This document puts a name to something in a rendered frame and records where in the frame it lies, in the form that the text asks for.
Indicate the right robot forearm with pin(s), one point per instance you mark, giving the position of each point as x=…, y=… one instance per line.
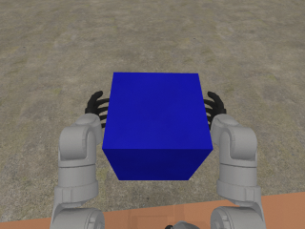
x=238, y=161

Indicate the left robot forearm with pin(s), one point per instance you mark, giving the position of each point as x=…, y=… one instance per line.
x=77, y=181

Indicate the left robot hand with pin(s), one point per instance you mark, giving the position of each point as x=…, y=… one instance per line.
x=93, y=104

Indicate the left robot upper arm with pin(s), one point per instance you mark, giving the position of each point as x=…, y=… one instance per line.
x=79, y=218

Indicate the carton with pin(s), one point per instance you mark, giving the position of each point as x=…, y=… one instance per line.
x=156, y=127

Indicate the right robot upper arm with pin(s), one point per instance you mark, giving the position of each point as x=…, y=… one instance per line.
x=235, y=217

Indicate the right robot hand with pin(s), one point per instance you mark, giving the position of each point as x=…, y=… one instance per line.
x=217, y=107

